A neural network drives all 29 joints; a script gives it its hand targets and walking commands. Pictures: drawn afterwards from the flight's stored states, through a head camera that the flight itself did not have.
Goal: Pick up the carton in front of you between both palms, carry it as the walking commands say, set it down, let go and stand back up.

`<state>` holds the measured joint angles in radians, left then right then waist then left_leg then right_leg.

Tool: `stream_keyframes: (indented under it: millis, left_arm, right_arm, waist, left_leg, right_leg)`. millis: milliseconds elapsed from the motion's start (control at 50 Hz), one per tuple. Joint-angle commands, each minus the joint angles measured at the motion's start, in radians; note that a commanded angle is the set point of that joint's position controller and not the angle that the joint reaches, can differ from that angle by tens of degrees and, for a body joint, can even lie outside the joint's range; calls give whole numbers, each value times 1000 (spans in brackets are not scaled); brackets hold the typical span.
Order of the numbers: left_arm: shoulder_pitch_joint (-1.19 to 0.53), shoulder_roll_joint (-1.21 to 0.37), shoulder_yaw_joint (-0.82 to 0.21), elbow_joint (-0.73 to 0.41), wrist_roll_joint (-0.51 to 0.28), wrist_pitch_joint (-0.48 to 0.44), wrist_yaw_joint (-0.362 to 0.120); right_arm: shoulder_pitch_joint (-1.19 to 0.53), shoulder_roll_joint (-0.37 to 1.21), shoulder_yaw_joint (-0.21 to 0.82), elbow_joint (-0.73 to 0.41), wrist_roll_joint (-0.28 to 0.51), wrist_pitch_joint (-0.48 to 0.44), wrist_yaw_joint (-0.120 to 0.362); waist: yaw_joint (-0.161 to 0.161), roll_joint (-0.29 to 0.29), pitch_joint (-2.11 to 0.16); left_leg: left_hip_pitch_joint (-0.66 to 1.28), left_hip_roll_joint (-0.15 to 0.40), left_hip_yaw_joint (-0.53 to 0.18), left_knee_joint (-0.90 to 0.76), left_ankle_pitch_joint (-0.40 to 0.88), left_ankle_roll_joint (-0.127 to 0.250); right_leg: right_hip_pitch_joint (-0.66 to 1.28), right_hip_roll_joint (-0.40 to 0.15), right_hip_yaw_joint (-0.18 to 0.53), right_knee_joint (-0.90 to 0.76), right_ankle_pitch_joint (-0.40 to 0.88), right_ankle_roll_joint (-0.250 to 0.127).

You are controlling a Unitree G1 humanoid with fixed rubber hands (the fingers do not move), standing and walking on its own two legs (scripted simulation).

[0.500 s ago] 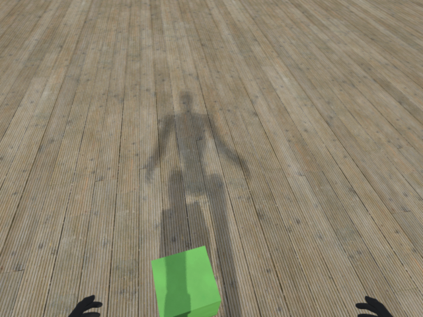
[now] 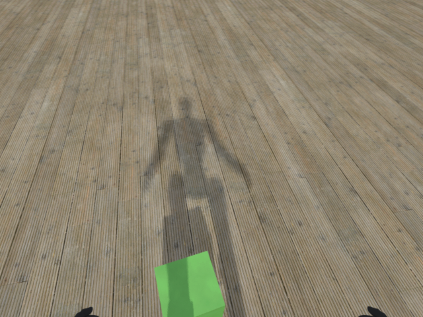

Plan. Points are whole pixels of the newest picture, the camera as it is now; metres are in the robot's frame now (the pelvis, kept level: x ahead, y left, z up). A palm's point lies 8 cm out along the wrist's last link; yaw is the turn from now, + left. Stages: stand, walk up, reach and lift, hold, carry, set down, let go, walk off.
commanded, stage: stand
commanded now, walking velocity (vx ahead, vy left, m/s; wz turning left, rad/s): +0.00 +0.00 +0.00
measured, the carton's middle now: (189, 295) +0.33 +0.11 -0.65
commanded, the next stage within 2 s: none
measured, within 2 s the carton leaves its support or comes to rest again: neither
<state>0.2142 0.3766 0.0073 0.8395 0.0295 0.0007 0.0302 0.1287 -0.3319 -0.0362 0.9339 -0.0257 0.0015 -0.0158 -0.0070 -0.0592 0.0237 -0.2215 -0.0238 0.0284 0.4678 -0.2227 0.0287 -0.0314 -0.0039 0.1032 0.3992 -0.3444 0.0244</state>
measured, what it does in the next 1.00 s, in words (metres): stands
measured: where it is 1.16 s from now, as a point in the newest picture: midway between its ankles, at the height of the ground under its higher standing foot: outside the picture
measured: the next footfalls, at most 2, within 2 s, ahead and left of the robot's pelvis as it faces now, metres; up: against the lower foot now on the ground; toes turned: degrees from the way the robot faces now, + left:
none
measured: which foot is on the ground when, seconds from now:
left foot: down 0.00-1.00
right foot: down 0.00-1.00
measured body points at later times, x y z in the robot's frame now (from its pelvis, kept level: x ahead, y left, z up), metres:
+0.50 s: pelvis -0.01 +0.00 +0.00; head -0.01 +0.02 +0.45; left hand +0.07 +0.31 -0.12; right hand +0.08 -0.32 -0.10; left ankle +0.02 +0.10 -0.74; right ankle -0.08 -0.14 -0.74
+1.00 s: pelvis -0.01 +0.00 +0.00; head -0.01 +0.01 +0.45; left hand +0.07 +0.31 -0.12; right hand +0.09 -0.32 -0.10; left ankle +0.02 +0.10 -0.74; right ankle -0.08 -0.14 -0.74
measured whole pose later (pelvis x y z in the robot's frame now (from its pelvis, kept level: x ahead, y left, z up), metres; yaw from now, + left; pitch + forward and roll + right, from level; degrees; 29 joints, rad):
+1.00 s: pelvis -0.01 +0.00 +0.00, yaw +0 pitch -2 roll +0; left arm 0.18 0.40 0.00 0.99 0.02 -0.01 0.02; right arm 0.08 -0.37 -0.02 1.08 -0.01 0.00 -0.01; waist -0.01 -0.04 0.04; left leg -0.19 -0.02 0.02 0.40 -0.16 0.02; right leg 0.00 0.00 0.09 0.33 -0.29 0.02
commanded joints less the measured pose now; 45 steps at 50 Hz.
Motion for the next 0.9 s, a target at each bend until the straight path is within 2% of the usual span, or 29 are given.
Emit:
stream_keyframes:
  millis: [0, 300, 880]
  left_arm:
    - [-9, 146, 29, -26, -1, -12, 2]
    - [-23, 165, 22, 45, -4, -14, -4]
    - [-44, 184, 18, 112, -11, -14, -6]
  right_arm:
    - [-36, -175, -34, -25, 2, -10, -3]
    - [-54, -200, -26, 45, 8, -11, 2]
    - [-79, -223, -12, 105, 15, -15, 4]
  waist:
    - [-1, 49, -32]
    - [-2, 51, -7]
    - [-1, 55, -20]
  left_leg:
    - [148, 116, -120, -66, 224, 0]
    - [148, 123, -134, -106, 145, -1]
    - [166, 131, -143, -116, 205, 4]
  right_leg:
    - [-137, -77, 36, -73, 250, -27]
    - [-142, -79, 46, -111, 188, -35]
    - [-120, -90, 37, -128, 219, -37]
